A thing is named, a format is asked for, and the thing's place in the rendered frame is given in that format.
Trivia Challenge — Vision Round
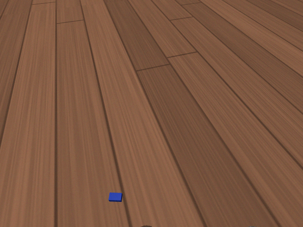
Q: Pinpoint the small box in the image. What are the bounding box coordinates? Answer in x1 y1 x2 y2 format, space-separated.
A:
108 192 123 202

